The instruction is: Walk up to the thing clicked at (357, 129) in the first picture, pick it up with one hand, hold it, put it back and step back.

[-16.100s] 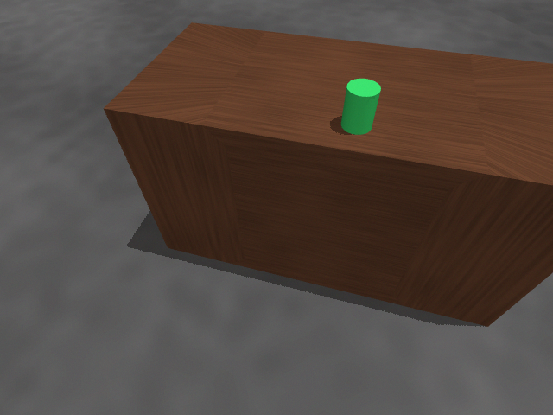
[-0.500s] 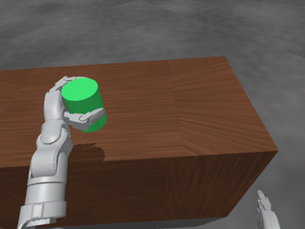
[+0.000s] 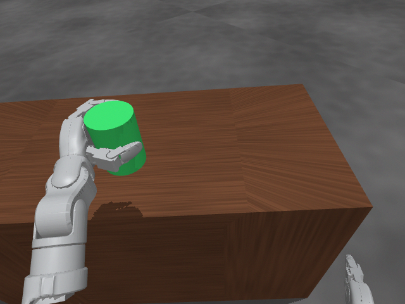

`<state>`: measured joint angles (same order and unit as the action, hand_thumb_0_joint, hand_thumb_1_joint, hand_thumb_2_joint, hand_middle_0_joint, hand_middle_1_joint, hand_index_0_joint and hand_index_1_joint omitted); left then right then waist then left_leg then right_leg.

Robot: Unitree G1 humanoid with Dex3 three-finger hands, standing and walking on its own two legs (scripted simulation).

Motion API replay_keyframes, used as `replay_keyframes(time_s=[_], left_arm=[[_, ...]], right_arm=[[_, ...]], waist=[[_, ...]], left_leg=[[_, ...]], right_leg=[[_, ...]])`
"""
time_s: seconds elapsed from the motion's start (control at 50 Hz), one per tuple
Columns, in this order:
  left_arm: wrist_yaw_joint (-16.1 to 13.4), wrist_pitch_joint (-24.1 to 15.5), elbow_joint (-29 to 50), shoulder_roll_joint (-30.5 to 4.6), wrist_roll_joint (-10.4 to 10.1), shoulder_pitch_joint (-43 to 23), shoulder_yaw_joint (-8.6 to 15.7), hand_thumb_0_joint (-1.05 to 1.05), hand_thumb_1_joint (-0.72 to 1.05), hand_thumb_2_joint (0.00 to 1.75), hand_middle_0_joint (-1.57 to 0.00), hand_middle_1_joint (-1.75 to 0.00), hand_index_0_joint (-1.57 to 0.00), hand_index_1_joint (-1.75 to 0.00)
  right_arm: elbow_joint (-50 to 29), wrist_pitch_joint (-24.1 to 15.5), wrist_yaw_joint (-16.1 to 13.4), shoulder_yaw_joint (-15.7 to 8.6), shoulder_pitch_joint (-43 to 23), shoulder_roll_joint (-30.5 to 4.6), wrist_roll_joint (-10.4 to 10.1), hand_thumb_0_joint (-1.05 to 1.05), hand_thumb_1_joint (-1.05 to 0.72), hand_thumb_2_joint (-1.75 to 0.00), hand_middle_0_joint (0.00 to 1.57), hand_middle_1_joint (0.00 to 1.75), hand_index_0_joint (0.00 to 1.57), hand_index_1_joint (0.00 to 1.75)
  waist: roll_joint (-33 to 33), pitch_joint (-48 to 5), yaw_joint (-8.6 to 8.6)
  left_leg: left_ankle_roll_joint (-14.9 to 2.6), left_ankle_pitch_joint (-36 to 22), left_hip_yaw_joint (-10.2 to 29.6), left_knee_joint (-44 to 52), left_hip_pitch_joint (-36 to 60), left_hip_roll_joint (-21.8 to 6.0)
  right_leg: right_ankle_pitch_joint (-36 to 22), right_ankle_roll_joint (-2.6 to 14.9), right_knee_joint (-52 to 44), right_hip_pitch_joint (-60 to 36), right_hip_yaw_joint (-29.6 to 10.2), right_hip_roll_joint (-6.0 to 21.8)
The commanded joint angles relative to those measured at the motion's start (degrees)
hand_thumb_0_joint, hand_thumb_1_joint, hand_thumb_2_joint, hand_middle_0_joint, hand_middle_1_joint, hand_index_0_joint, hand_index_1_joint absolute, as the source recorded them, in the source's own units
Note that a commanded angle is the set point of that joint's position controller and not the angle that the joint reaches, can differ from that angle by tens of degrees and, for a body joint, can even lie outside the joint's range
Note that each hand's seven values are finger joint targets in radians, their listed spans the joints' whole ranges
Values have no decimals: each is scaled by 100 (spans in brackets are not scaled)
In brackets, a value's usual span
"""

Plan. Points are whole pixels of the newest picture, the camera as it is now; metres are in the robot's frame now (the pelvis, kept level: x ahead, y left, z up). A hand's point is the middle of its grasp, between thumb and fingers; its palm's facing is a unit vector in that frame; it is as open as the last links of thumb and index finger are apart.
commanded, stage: hold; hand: left
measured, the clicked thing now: (118, 139) +0.35 +0.17 +0.19
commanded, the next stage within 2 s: none
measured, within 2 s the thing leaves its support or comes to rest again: neither
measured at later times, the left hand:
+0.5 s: hand (109, 130) +0.34 +0.17 +0.22, palm faces +0.20 -0.98 -0.02, open 10.9 cm
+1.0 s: hand (105, 142) +0.32 +0.18 +0.21, palm faces +0.20 -0.98 -0.03, open 10.9 cm
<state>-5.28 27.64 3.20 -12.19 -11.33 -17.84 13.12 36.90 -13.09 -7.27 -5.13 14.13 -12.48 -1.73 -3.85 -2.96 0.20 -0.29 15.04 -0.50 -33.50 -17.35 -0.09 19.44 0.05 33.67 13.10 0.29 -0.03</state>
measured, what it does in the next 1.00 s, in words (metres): stands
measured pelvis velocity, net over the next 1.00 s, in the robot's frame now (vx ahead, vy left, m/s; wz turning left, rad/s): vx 0.00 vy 0.00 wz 0.01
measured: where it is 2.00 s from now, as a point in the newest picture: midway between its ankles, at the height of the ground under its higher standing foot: outside the picture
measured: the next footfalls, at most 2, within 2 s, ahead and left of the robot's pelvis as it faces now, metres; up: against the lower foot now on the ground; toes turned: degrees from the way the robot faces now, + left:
none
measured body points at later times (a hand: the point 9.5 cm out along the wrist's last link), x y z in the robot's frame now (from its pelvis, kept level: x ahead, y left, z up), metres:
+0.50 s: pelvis +0.01 +0.00 +0.00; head -0.02 -0.03 +0.45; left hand +0.32 +0.22 +0.22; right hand +0.18 -0.25 -0.07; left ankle +0.03 +0.12 -0.73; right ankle -0.01 -0.12 -0.73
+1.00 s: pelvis +0.00 +0.00 +0.00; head -0.03 -0.03 +0.45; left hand +0.30 +0.23 +0.21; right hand +0.17 -0.25 -0.07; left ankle +0.03 +0.12 -0.73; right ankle -0.01 -0.12 -0.73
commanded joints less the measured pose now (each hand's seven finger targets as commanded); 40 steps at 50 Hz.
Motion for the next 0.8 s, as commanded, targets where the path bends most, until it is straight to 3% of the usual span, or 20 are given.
replay_keyframes(time_s=[0.0, 0.06, 0.1, 0.16, 0.18, 0.2, 0.22, 0.3, 0.44, 0.46, 0.48, 0.5, 0.56, 0.58, 0.6, 0.64, 0.68, 0.74, 0.76, 0.78], left_arm=[[-5, -665, 2226, -1154, -150, -3096, 512, 0, 7, 126, -125, -140, -127, -141], [15, -613, 2294, -1295, -146, -2992, 624, 0, 6, 125, -125, -140, -126, -141], [15, -549, 2330, -1279, -141, -2923, 631, 0, 7, 125, -123, -140, -125, -140], [23, -436, 2424, -1132, -166, -3047, 504, 0, 5, 124, -125, -140, -127, -141], [16, -406, 2482, -1286, -187, -3042, 646, 0, 5, 124, -123, -140, -125, -140], [19, -387, 2451, -1267, -173, -3032, 639, 0, 4, 125, -123, -140, -125, -141], [27, -362, 2408, -1247, -171, -3014, 618, 0, 5, 125, -124, -140, -126, -141], [55, -252, 2561, -1257, -215, -2994, 653, 0, 5, 125, -124, -141, -126, -142], [85, -52, 2645, -1128, -240, -2834, 568, 0, 2, 126, -124, -142, -126, -143], [104, -48, 2861, -1015, -225, -2951, 394, 0, 3, 127, -124, -142, -126, -143], [75, -1, 2667, -1174, -238, -2830, 621, 0, 3, 127, -125, -143, -127, -143], [71, 57, 2601, -1158, -222, -2802, 581, 0, 2, 127, -125, -143, -127, -144], [48, 89, 2613, -1237, -249, -2870, 716, 0, 3, 126, -123, -142, -125, -142], [56, 91, 2744, -1184, -238, -2887, 604, 0, 3, 125, -124, -141, -126, -142], [63, 85, 2548, -1266, -268, -2858, 759, 0, 2, 126, -124, -142, -126, -143], [81, 75, 2716, -1131, -273, -2740, 645, 0, 3, 126, -124, -142, -126, -143], [87, 58, 2492, -1156, -289, -2461, 758, 0, 2, 126, -123, -142, -125, -142], [83, -15, 2985, -1151, -246, -2584, 626, 0, 6, 127, -125, -143, -127, -144], [85, -38, 3168, -1250, -261, -2662, 695, 0, 8, 128, -126, -144, -128, -144], [75, -32, 2989, -1245, -253, -2476, 715, 0, 7, 128, -126, -144, -128, -144]], right_arm=[[-925, -409, -64, -55, -874, -462, 3, 0, 51, -6, 5, 5, 5, 5], [-950, -406, -100, -151, -645, -629, 21, 0, 51, -6, 5, 5, 5, 5], [-786, -417, -86, -126, -750, -575, 24, 0, 52, -6, 5, 5, 5, 5], [-931, -457, -83, -108, -721, -543, 8, 0, 51, -6, 5, 5, 5, 5], [-907, -471, -92, -201, -813, -671, -7, 0, 51, -6, 5, 5, 5, 5], [-1054, -483, -101, -225, -758, -718, 14, 0, 51, -6, 5, 5, 5, 5], [-968, -480, -88, -79, -807, -569, 10, 0, 51, -6, 5, 5, 5, 5], [-977, -516, -99, -184, -741, -660, -8, 0, 51, -6, 5, 5, 5, 5], [-974, -522, -32, -180, -675, -639, -14, 0, 51, -6, 5, 5, 5, 5], [-886, -518, -9, -103, -598, -520, -9, 0, 51, -6, 5, 5, 5, 5], [-1014, -524, -17, -194, -789, -660, -19, 0, 51, -6, 5, 5, 5, 5], [-970, -518, -27, -307, -669, -785, -13, 0, 51, -6, 5, 5, 5, 5], [-927, -514, -2, -213, -788, -693, -33, 0, 51, -6, 5, 5, 5, 5], [-864, -492, 13, -165, -701, -593, -54, 0, 51, -6, 5, 5, 5, 5], [-959, -503, -13, -311, -640, -768, -42, 0, 51, -6, 5, 5, 5, 5], [-983, -504, 21, -97, -633, -528, -47, 0, 51, -6, 5, 5, 5, 5], [-1036, -487, 13, -218, -651, -672, -52, 0, 51, -6, 5, 5, 5, 5], [-1054, -482, 32, -87, -724, -533, -45, 0, 51, -6, 5, 5, 5, 5], [-1042, -475, 12, -235, -655, -674, -46, 0, 51, -6, 5, 5, 5, 5], [-1090, -480, 0, -146, -677, -613, -37, 0, 51, -6, 5, 5, 5, 5]], waist=[[131, -1536, 86], [196, -1785, 37], [49, -1466, 125], [180, -1484, 19], [105, -1440, 51], [264, -1569, -21], [230, -1410, 55], [242, -1437, 60], [184, -1622, 79], [47, -1671, 96], [163, -1444, 123], [277, -1452, 49], [211, -1248, 114], [135, -1222, 103], [396, -1252, 34], [309, -1377, 90], [472, -1320, 90], [135, -1471, 166], [112, -1585, 89], [183, -1526, 90]], left_leg=[[-88, -1052, -19, 334, 1144, 56], [-110, -1451, -17, 265, 1338, 54], [-80, -1350, -28, 304, 1141, 56], [-102, -1168, -18, 353, 1227, 60], [-89, -1091, -24, 375, 1185, 72], [-96, -1142, 0, 375, 1295, 50], [-91, -1100, 16, 391, 1205, 39], [-89, -1169, -1, 377, 1220, 72], [-100, -1820, 36, 274, 1438, 34], [-83, -1875, 40, 284, 1471, 34], [-77, -1643, 28, 325, 1310, 38], [-88, -1529, 51, 350, 1348, 30], [-77, -1191, 29, 423, 1182, 61], [-75, -1130, 11, 428, 1170, 85], [-102, -1116, 23, 400, 1182, 63], [-111, -1233, -1, 348, 1236, 90], [-111, -1278, 4, 342, 1157, 74], [-81, -1258, 14, 350, 1216, 85], [-89, -1287, 3, 344, 1303, 88], [-104, -1325, 10, 321, 1280, 79]], right_leg=[[-1300, -52, -658, 164, 127, 7], [-1704, -76, -634, 9, 133, 7], [-1591, -49, -629, 119, 131, 7], [-1461, -64, -688, 128, 144, 6], [-1373, -55, -712, 151, 129, 5], [-1416, -75, -718, 99, 149, -12], [-1340, -57, -704, 114, 178, -22], [-1428, -62, -708, 103, 166, -7], [-1926, -57, -604, 16, 197, -32], [-1956, -45, -589, 16, 207, -35], [-1760, -44, -642, 47, 203, -36], [-1689, -49, -657, 50, 213, -39], [-1419, -38, -712, 101, 190, -16], [-1381, -32, -725, 158, 186, -12], [-1367, -61, -741, 140, 188, -16], [-1497, -65, -718, 72, 182, 4], [-1521, -75, -701, 92, 177, -11], [-1470, -37, -682, 32, 178, -5], [-1527, -48, -694, 42, 163, 2], [-1562, -66, -691, 30, 162, 1]])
